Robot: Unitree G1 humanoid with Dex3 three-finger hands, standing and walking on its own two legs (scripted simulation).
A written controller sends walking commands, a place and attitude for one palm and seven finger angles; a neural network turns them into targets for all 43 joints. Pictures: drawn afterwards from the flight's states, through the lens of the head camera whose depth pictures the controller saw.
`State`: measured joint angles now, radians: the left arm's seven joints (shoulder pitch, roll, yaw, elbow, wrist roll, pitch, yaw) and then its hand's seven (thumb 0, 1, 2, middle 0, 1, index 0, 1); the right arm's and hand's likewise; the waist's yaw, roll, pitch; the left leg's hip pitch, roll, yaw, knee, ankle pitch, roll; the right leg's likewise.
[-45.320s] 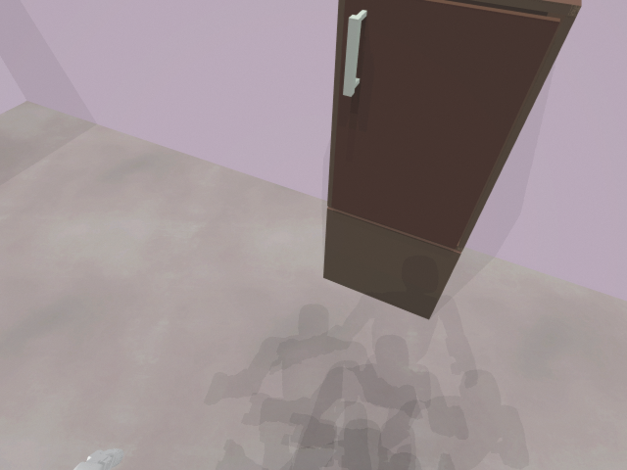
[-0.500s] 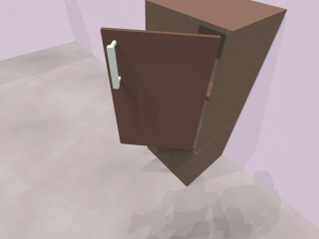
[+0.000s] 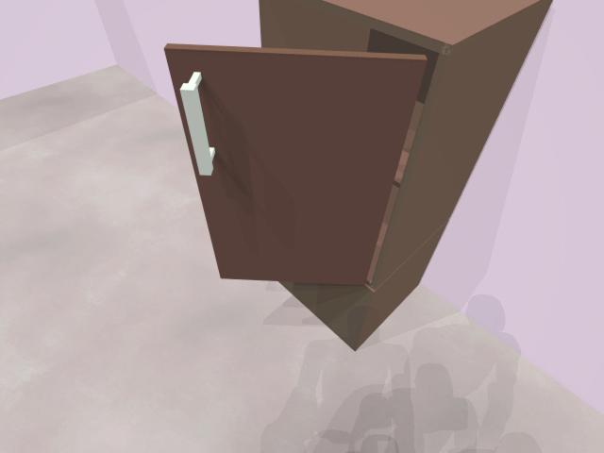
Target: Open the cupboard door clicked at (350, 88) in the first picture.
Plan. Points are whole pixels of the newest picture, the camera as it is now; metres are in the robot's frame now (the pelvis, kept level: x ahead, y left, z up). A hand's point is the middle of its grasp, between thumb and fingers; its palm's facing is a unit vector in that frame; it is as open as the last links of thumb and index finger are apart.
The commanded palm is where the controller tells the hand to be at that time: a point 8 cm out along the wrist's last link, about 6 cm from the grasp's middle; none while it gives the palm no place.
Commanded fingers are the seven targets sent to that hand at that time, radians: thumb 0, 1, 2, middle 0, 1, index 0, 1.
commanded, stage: come to a stop and stand still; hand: left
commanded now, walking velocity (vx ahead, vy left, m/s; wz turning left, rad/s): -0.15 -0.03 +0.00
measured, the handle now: (201, 126) +0.56 +0.20 +0.14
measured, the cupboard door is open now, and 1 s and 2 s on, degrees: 43 43 43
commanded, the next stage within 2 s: look again from close up in 0.96 s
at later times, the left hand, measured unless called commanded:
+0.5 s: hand out of the picture +0.02 +0.19 -0.17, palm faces +0.03 -0.97 -0.23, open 7.4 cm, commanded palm none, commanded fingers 0.00 0.90 0.90 -0.20 -0.30 -0.20 -0.30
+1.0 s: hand out of the picture +0.01 +0.22 -0.15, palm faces +0.05 -0.95 -0.32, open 7.4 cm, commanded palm none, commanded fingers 0.00 0.90 0.90 -0.20 -0.30 -0.20 -0.30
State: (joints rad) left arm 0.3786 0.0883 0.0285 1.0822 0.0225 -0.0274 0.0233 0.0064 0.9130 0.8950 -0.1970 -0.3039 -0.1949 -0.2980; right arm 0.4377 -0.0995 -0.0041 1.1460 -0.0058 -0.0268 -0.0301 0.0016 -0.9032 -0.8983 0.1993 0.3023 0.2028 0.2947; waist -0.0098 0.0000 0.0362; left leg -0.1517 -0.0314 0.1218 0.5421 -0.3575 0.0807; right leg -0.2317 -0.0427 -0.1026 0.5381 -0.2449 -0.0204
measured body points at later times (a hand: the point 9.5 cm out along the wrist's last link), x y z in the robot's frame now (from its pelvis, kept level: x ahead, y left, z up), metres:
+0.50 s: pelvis -0.01 +0.00 +0.00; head +0.00 +0.01 +0.45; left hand +0.02 +0.24 -0.15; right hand +0.02 -0.24 -0.15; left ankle -0.03 +0.06 -0.73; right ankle +0.01 -0.13 -0.73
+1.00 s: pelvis -0.06 -0.03 +0.01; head -0.07 -0.02 +0.46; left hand +0.01 +0.26 -0.12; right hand -0.01 -0.32 -0.13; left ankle -0.03 +0.06 -0.73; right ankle +0.01 -0.13 -0.73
